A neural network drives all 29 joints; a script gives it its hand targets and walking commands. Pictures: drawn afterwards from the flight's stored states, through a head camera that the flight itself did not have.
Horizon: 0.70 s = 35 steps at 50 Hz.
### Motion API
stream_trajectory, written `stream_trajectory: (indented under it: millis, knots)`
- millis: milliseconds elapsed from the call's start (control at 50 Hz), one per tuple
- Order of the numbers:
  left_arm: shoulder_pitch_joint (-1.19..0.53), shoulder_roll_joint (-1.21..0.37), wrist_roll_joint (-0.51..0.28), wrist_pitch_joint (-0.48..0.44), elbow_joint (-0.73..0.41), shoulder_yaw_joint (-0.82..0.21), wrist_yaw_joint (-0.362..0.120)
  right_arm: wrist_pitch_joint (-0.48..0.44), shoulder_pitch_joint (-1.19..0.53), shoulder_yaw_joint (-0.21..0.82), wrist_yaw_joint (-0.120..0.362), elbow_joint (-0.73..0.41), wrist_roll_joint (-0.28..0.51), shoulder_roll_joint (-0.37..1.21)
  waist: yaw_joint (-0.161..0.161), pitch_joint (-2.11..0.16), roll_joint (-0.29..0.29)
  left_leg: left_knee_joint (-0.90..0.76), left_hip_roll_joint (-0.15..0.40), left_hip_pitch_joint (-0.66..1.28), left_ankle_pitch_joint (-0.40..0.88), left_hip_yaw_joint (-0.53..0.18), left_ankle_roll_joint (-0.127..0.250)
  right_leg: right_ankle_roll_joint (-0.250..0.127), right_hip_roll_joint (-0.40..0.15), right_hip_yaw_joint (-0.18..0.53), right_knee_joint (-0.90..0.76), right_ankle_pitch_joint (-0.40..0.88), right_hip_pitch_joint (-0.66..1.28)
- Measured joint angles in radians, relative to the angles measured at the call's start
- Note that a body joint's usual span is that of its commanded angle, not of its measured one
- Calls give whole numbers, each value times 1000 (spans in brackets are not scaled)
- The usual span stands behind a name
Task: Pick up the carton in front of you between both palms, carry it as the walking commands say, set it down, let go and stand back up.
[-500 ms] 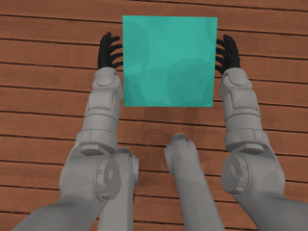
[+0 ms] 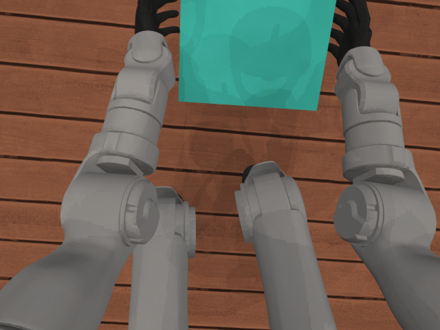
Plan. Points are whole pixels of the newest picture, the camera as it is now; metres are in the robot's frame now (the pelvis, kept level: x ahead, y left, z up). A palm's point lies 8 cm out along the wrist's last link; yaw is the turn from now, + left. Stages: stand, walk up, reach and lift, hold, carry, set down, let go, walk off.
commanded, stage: set down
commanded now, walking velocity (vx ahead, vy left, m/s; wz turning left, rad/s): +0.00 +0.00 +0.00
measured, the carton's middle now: (244, 44) +0.52 -0.15 -0.26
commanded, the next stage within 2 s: none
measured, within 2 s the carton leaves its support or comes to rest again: rests again in 0.72 s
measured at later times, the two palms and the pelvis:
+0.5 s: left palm (147, 32) +0.54 +0.01 -0.17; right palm (348, 47) +0.46 -0.29 -0.17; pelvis +0.00 +0.01 -0.01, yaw -1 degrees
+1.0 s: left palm (146, 31) +0.55 +0.01 -0.19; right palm (339, 40) +0.48 -0.29 -0.19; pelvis +0.01 +0.01 -0.02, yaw -1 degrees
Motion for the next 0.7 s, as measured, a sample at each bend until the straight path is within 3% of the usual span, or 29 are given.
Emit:
stream_trajectory:
  millis: [140, 420, 700]
  knots:
    - [7, 22, -17, -11, 12, -37, -1, -24, -13, -1, 7, 41, 25, -3, -5, 2, -13, 39, -1, -19, -12, -11, -3, -9, -12, -21, 31, -13, -13]
    - [-51, 34, 18, -28, 107, -1, -49, -44, -58, -35, 63, 129, -21, -37, -3, 21, 13, 62, 9, -30, -2, 8, 26, 7, -25, -19, 40, -12, -5]
    - [-100, 46, 63, -69, 160, 37, -99, -88, -108, -72, 101, 191, -49, -59, 0, 57, 7, 78, 24, -25, -14, 18, 37, -2, -37, -26, 57, -23, -2]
